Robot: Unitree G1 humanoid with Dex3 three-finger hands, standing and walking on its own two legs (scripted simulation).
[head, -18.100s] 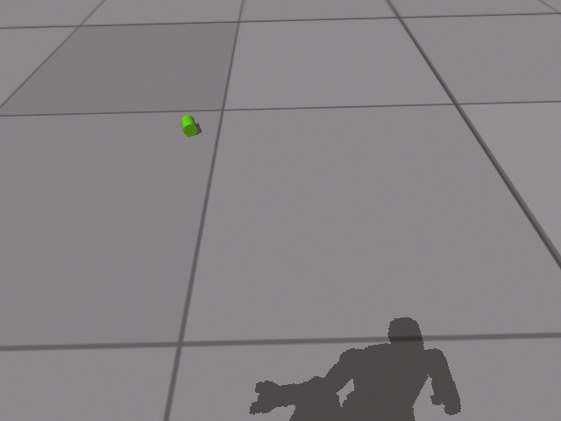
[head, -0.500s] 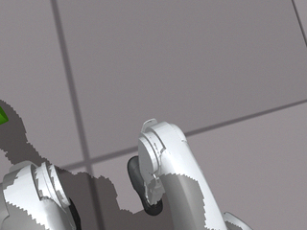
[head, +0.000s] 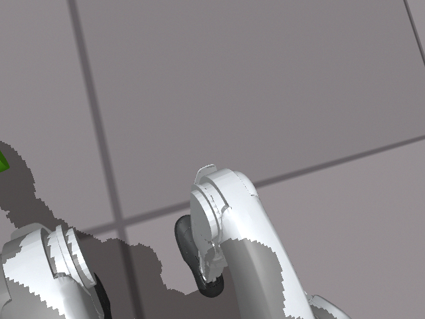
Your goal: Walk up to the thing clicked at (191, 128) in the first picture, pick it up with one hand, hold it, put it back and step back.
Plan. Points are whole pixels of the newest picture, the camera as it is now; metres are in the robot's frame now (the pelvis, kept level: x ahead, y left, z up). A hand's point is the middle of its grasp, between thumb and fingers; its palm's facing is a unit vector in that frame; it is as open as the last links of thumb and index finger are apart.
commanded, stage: close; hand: left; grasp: from above
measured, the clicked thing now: out of the picture +0.44 +0.30 -0.26
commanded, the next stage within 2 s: settle in 0.42 s
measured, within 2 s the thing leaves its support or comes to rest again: leaves its support in 0.86 s
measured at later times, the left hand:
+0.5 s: hand out of the picture +0.43 +0.30 -0.24, palm faces -0.39 -0.19 -0.90, open 10.9 cm
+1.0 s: hand out of the picture +0.43 +0.30 -0.21, palm faces -0.35 -0.17 -0.92, open 10.8 cm
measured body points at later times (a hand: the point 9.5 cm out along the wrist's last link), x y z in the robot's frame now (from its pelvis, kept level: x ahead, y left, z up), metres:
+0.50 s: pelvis +0.00 +0.00 +0.00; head +0.26 +0.11 +0.35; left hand +0.45 +0.31 -0.18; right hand +0.04 -0.25 -0.06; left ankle +0.07 +0.13 -0.27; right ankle +0.12 -0.12 -0.27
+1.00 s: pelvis +0.01 +0.00 +0.01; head +0.25 +0.10 +0.37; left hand +0.44 +0.30 -0.16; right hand +0.05 -0.26 -0.06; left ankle +0.07 +0.13 -0.27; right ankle +0.12 -0.12 -0.27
